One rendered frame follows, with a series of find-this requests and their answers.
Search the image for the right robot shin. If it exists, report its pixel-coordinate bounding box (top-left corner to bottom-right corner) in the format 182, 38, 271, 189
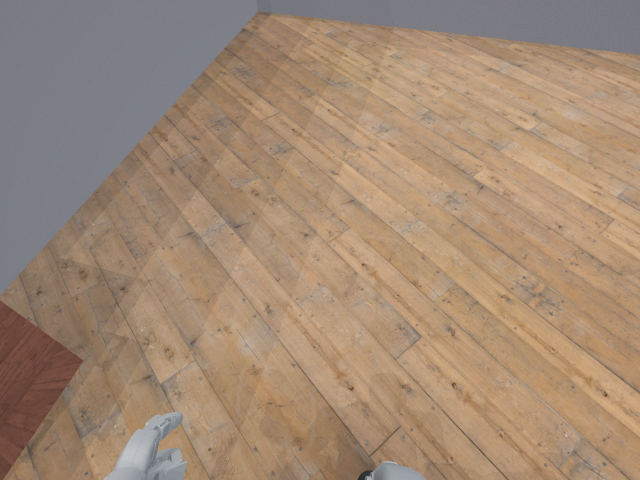
373, 461, 398, 472

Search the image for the robot left hand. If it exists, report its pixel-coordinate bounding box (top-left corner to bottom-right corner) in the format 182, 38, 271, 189
114, 412, 187, 480

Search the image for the cabinet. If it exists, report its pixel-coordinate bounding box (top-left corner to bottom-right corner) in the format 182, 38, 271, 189
0, 301, 83, 480

